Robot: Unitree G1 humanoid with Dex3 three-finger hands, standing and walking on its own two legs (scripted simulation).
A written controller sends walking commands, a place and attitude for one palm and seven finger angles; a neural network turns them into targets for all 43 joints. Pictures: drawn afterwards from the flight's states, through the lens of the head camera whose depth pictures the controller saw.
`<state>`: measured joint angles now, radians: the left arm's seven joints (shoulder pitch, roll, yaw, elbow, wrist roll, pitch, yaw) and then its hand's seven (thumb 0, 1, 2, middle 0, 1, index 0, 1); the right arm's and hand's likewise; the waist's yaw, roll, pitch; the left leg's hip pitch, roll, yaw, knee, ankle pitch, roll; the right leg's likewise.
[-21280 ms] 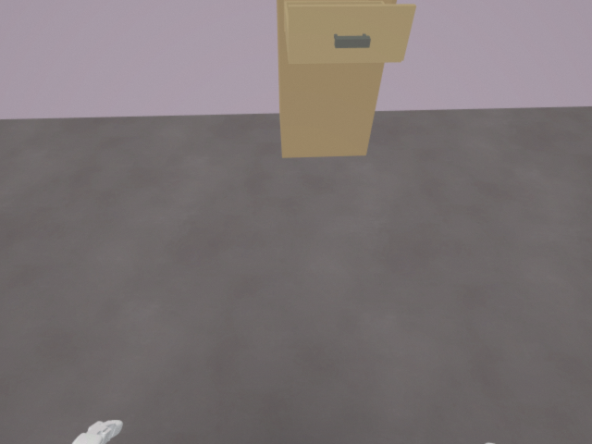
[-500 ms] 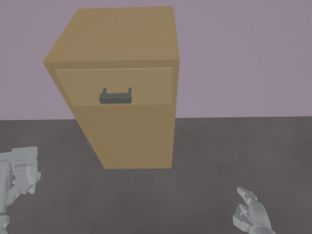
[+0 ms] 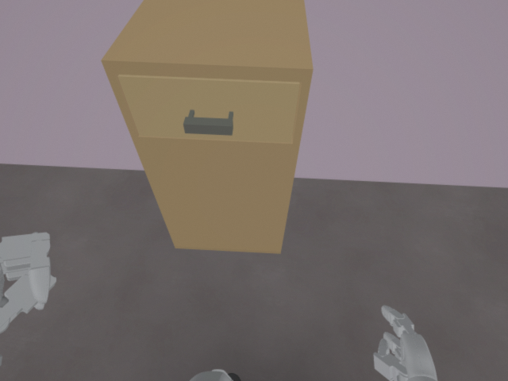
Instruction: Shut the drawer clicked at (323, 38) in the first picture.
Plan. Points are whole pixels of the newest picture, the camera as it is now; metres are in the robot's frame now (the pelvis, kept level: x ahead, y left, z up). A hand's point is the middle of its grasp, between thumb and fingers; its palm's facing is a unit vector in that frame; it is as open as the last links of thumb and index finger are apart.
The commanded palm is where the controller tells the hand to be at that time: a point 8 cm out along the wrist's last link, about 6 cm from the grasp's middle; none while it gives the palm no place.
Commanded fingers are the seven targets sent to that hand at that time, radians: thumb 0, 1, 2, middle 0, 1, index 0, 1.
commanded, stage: step back with the hand held close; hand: left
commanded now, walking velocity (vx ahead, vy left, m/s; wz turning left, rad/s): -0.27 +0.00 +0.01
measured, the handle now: (210, 120) +0.68 +0.16 -0.01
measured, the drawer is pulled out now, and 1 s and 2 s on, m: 0.00 0.00 0.00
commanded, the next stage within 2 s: stop stepping back and stand still in 0.46 s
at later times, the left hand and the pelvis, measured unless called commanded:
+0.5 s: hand out of the picture +0.12 +0.26 +0.17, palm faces +0.38 -0.81 -0.45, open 3.3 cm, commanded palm +0.04 +0.30 +0.18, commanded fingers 0.00 0.90 0.90 -1.40 -1.60 -1.40 -1.60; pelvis -0.08 +0.01 -0.01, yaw +2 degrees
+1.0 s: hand out of the picture +0.06 +0.24 +0.18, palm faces +0.33 -0.85 -0.41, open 3.3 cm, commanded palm +0.00 +0.28 +0.18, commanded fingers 0.00 0.90 0.90 -1.40 -1.60 -1.40 -1.60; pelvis -0.16 +0.01 -0.01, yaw -5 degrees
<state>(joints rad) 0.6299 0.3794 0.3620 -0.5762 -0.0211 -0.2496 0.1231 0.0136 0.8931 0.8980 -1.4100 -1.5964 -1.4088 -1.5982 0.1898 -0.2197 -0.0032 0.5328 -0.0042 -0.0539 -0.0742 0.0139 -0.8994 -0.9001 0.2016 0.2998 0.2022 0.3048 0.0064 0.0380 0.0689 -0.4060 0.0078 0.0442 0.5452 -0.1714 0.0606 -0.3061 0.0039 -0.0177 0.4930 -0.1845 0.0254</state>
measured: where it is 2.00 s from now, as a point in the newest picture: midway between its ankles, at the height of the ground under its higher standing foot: outside the picture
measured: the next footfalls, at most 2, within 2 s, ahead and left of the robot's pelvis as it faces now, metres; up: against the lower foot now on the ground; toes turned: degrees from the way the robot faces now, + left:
left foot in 0.40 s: +0.06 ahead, +0.09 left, +0.00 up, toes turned +2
right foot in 0.76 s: -0.24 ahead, -0.12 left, +0.00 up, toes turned -5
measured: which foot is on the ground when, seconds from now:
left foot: down 0.00-0.28, up 0.30-0.38, down 0.40-1.00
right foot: down 0.00-0.40, up 0.42-0.74, down 0.76-0.92, up 0.94-1.00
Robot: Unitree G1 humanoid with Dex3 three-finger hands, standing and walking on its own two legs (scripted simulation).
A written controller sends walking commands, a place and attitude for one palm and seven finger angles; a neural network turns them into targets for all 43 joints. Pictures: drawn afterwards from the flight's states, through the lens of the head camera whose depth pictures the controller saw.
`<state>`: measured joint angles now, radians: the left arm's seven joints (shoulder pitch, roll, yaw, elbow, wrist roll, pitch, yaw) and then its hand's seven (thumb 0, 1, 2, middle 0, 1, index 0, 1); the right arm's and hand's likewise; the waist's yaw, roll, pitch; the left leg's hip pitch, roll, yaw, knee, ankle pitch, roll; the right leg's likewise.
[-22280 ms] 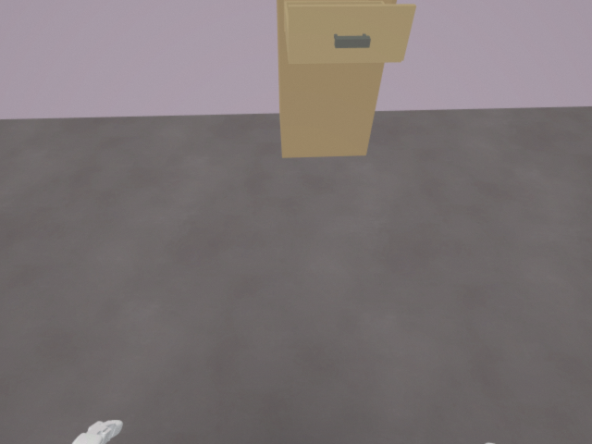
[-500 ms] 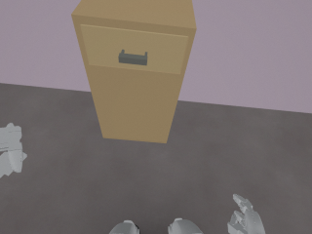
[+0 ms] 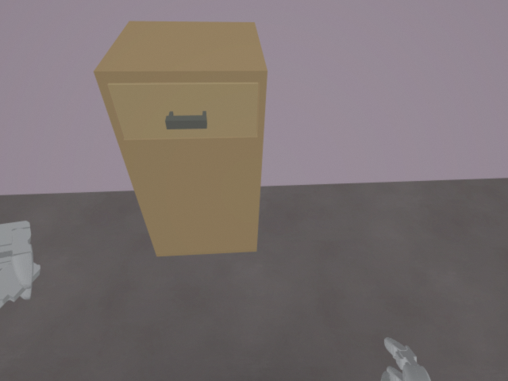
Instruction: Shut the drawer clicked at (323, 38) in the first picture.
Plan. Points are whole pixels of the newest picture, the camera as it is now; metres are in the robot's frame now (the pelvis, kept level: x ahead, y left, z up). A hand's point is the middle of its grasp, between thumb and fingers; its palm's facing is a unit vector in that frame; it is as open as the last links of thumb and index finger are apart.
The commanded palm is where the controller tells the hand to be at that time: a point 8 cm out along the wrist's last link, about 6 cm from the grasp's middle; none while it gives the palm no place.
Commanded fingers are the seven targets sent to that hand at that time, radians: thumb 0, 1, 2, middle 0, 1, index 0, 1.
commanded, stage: stop stepping back and stand still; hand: left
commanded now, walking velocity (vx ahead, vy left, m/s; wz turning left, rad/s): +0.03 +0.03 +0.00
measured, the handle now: (187, 118) +0.82 +0.21 -0.01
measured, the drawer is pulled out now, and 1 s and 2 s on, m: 0.00 0.00 0.00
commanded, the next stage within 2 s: let the arm hang, fingers relaxed in 1.34 s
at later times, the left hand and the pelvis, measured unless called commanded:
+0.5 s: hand (22, 284) +0.18 +0.25 +0.19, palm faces +0.36 -0.78 -0.52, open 3.3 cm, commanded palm +0.10 +0.30 +0.19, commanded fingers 0.00 0.90 0.90 -1.40 -1.60 -1.40 -1.60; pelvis -0.01 +0.01 +0.01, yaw +3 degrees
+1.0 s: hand (1, 293) +0.17 +0.27 +0.18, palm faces +0.33 -0.81 -0.49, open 3.3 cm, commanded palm +0.11 +0.32 +0.19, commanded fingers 0.00 0.90 0.90 -1.40 -1.60 -1.40 -1.60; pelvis -0.01 +0.03 +0.02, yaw +2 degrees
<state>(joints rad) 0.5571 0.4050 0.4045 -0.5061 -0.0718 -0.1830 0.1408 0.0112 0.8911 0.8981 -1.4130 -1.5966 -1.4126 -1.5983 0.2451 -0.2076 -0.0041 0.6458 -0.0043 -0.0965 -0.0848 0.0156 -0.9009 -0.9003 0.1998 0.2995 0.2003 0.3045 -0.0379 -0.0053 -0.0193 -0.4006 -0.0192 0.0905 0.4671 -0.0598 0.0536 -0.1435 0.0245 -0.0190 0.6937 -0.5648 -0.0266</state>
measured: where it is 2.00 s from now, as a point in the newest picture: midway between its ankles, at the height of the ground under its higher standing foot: outside the picture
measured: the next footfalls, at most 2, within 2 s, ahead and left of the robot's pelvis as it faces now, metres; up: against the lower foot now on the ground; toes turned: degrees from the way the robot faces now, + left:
right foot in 0.02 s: +0.02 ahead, -0.08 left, +0.00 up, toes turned +0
left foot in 0.30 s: +0.03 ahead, +0.14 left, +0.00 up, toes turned +5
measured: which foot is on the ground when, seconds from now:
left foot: down 0.00-0.04, up 0.06-0.28, down 0.30-1.00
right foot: up 0.00-0.00, down 0.02-1.00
